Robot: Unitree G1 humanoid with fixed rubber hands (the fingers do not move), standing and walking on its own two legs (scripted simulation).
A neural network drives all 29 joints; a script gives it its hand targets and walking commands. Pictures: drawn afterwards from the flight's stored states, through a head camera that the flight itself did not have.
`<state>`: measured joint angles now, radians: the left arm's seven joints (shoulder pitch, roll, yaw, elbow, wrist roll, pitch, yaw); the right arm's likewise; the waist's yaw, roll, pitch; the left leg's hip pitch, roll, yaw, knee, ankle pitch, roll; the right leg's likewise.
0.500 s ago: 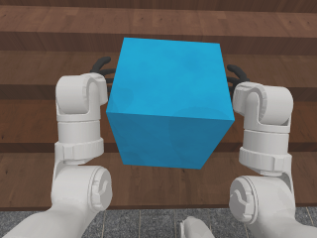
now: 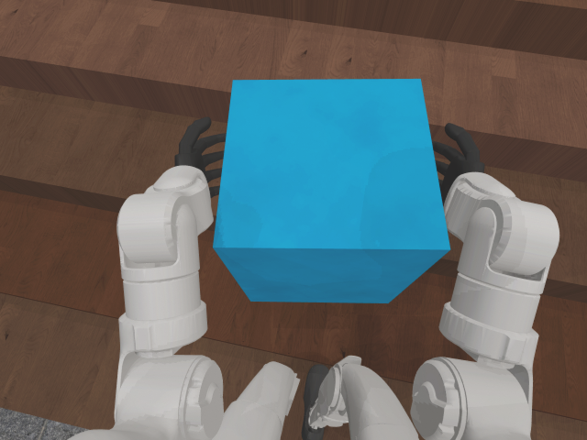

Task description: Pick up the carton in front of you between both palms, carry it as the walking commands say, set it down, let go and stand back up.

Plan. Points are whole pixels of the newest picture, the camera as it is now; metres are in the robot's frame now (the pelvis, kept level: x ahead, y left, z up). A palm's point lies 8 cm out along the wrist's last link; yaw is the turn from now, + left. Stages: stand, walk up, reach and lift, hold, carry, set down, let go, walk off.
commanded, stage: carry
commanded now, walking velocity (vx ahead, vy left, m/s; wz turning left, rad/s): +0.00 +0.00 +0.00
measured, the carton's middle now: (321, 208) +0.40 +0.04 +0.00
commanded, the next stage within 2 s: none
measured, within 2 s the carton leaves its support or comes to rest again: neither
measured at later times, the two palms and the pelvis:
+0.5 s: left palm out of the picture +0.69 +0.06 +0.35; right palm out of the picture +0.66 -0.24 +0.32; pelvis +0.28 -0.05 +0.17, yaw +3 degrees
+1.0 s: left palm out of the picture +0.86 +0.01 +0.32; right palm out of the picture +0.86 -0.28 +0.32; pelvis +0.49 -0.13 +0.22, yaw -2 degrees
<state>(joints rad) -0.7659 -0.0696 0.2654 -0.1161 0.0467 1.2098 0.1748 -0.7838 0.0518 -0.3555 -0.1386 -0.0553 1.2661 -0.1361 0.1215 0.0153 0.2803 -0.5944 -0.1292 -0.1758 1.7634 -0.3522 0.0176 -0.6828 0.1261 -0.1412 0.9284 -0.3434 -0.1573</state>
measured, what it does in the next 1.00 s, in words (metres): climbs: left foot 0.14 m higher, then right foot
